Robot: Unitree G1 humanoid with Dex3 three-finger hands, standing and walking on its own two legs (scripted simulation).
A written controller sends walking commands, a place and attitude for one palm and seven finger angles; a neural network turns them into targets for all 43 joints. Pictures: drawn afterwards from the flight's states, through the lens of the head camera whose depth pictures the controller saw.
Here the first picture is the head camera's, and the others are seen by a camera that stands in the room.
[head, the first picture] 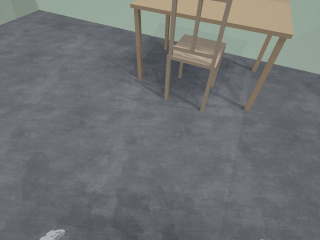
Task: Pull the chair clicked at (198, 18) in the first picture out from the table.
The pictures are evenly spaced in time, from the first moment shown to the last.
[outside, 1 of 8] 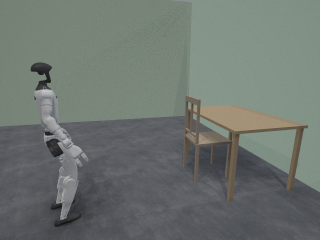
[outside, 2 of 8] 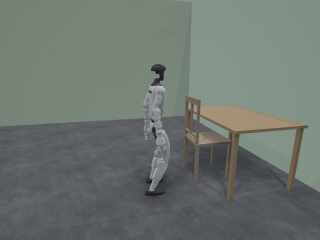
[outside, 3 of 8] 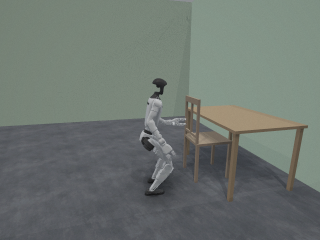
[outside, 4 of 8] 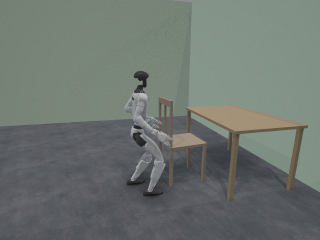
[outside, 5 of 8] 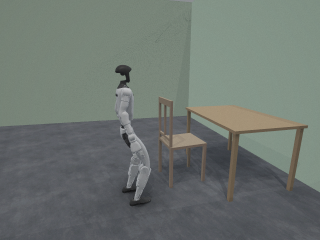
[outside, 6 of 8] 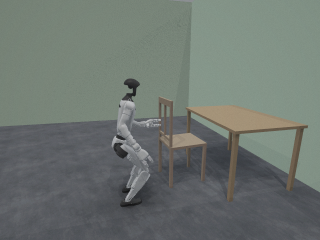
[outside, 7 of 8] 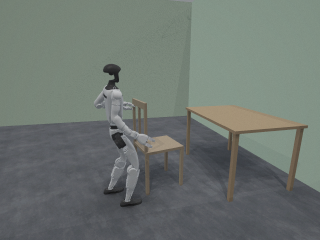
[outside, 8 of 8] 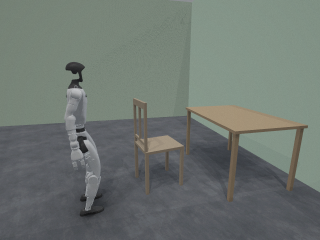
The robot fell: no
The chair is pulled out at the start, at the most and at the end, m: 0.00 0.62 0.61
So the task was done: yes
